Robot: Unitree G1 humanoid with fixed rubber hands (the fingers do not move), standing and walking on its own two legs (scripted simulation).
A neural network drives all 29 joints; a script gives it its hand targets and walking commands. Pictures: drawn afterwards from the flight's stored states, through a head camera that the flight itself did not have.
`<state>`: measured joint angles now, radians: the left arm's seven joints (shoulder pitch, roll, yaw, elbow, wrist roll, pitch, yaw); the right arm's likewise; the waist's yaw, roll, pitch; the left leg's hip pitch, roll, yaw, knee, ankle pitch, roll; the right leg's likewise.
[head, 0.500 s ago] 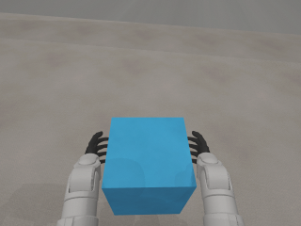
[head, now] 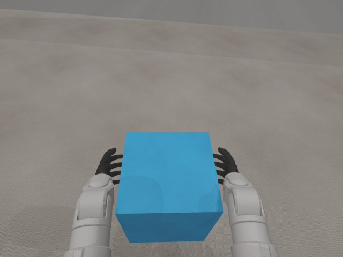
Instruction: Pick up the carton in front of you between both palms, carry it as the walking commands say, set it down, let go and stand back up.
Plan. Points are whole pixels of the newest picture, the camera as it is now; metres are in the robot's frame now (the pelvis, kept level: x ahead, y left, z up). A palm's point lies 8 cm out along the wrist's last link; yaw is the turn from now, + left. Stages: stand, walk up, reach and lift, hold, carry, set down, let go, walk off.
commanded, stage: hold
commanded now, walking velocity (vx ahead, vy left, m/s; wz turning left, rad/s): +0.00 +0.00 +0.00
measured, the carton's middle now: (167, 189) +0.30 +0.00 -0.04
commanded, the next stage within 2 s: set down in 0.28 s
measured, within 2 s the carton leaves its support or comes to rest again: neither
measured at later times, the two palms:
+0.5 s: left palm (108, 172) +0.30 +0.15 +0.04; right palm (234, 183) +0.28 -0.15 +0.04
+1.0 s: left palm (122, 192) +0.36 +0.15 -0.17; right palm (213, 196) +0.34 -0.15 -0.17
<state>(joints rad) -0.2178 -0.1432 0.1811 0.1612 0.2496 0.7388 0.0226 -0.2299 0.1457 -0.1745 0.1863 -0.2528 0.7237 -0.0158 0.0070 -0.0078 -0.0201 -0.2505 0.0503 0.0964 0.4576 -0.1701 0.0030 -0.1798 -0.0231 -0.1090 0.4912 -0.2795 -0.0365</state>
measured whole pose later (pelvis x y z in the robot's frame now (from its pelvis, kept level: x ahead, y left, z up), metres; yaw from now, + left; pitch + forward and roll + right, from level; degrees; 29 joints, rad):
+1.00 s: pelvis -0.04 +0.03 -0.09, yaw -7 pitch +30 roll +0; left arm -0.59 -0.11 0.39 0.50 0.21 0.18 0.03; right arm -0.62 0.12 -0.36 0.55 -0.21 0.16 -0.04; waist 0.03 -0.02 -0.02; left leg -1.22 -0.05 -0.07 1.02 -0.32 -0.01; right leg -1.18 0.08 0.08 1.04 -0.38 0.01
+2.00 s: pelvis -0.09 +0.03 -0.33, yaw -9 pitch +45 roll -2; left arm -1.18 0.11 0.45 0.75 0.15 0.27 0.07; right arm -1.26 -0.08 -0.36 0.86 -0.13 0.24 -0.13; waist 0.08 -0.05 0.06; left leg -2.19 -0.11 -0.08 1.91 -0.50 -0.06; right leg -2.14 0.18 0.05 1.94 -0.58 0.07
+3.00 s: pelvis -0.09 +0.03 -0.40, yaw -9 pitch +36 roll +1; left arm -1.35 0.23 0.43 0.97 0.11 0.21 -0.01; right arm -1.47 -0.20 -0.25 1.11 -0.07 0.17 -0.11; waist 0.11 -0.05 0.34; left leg -2.23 -0.05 -0.03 2.17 -0.57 -0.05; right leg -2.21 0.18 0.02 2.21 -0.63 0.04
